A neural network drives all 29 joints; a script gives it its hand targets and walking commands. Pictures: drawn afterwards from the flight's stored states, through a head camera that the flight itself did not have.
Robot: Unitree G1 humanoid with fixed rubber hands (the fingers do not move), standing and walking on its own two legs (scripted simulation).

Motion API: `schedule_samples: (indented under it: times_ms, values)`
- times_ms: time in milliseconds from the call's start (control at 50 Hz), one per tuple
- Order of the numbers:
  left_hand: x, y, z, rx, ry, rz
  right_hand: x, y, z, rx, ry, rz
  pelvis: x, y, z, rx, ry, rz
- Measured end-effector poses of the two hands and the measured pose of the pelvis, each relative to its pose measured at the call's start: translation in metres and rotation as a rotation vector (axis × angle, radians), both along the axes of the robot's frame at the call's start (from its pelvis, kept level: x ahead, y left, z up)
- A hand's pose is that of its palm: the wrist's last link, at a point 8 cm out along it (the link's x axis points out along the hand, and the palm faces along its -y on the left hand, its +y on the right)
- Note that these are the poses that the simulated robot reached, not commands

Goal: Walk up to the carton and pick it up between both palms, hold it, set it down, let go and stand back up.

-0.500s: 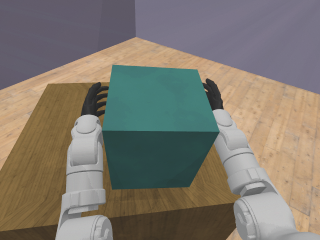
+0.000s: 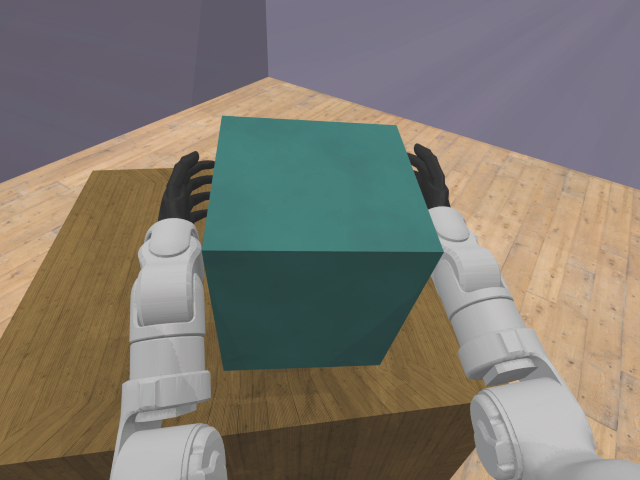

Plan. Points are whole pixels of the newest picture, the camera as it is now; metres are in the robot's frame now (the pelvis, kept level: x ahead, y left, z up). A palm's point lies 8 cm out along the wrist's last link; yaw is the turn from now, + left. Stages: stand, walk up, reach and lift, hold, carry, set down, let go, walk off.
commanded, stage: reach and lift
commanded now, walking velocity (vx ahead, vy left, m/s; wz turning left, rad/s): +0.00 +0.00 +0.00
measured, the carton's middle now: (307, 251) +0.35 +0.01 +0.14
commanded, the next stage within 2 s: hold in 0.08 s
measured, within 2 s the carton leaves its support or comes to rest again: neither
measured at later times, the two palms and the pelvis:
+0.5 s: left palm (167, 221) +0.34 +0.16 +0.20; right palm (426, 204) +0.36 -0.14 +0.20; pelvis -0.01 +0.00 +0.00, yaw +0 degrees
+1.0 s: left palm (171, 227) +0.34 +0.16 +0.19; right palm (427, 208) +0.36 -0.14 +0.20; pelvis +0.00 +0.00 +0.00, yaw +0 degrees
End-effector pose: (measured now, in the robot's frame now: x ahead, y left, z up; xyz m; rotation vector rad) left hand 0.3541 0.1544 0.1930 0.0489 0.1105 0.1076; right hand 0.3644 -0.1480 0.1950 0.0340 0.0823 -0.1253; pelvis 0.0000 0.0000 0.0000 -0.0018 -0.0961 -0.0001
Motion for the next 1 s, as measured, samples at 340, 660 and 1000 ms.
schedule_samples:
  times_ms: [340,660,1000]
  values:
    - [-0.019,0.009,0.005,-0.004,0.009,0.018,-0.012,0.009,0.008,0.010,0.006,0.019,-0.010,0.004,-0.001,-0.002,-0.029,-0.001]
    - [-0.005,0.002,0.011,0.004,0.001,0.006,-0.003,0.002,0.013,0.014,-0.006,0.006,-0.004,0.002,0.000,0.000,0.003,-0.002]
    - [-0.013,0.006,0.000,0.007,0.021,0.015,-0.005,0.006,0.003,0.026,0.012,0.021,0.001,-0.001,0.000,0.001,-0.020,0.003]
